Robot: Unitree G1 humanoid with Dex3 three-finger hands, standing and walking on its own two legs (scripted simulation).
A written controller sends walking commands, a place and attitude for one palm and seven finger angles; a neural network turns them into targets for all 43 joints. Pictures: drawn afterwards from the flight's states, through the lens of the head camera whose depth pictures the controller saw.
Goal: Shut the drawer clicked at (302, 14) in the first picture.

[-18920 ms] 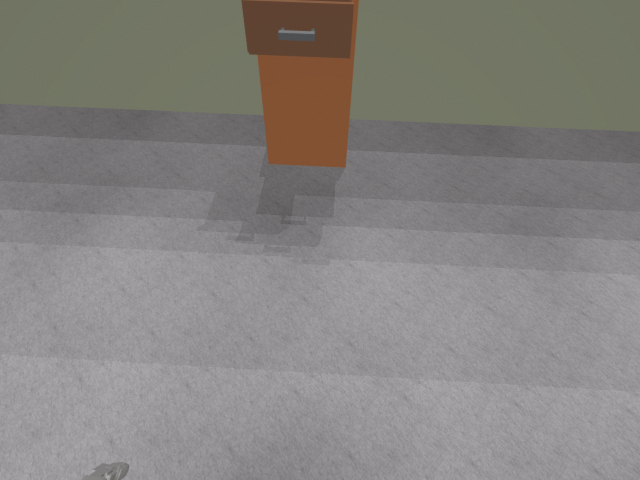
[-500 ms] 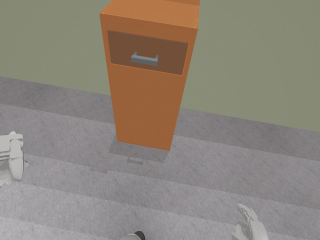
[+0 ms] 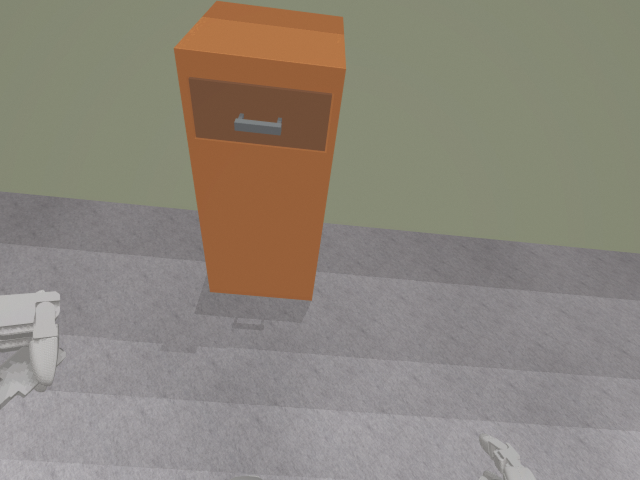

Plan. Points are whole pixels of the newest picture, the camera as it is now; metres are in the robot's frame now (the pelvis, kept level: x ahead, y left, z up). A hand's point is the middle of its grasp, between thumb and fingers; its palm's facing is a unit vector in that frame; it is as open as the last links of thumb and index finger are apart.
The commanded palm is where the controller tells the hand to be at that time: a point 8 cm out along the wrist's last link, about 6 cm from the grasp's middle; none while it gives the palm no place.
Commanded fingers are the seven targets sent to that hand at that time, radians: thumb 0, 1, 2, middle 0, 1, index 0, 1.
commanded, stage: stop stepping back and stand still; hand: left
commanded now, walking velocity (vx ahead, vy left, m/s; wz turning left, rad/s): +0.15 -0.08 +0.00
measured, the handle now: (259, 122) +0.92 +0.23 -0.01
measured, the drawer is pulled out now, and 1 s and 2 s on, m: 0.00 0.00 0.00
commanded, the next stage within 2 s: let the arm hang, fingers relaxed in 1.06 s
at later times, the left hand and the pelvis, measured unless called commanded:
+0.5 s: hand out of the picture +0.11 +0.28 +0.17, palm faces +0.50 -0.78 -0.36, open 3.2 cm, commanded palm +0.05 +0.31 +0.18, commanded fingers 0.00 0.90 0.90 -1.40 -1.60 -1.40 -1.60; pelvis -0.06 +0.02 -0.02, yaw +4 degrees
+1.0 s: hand out of the picture +0.14 +0.29 +0.16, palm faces +0.42 -0.79 -0.46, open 3.3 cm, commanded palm +0.07 +0.32 +0.18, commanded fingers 0.00 0.90 0.90 -1.40 -1.60 -1.40 -1.60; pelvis -0.04 +0.03 +0.00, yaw +5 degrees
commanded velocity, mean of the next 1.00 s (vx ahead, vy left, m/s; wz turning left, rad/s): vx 0.05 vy -0.03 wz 0.00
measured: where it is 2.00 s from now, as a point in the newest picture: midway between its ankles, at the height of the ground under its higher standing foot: outside the picture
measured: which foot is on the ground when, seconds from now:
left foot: up 0.00-0.06, down 0.08-1.00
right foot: down 0.00-0.08, up 0.10-0.26, down 0.28-1.00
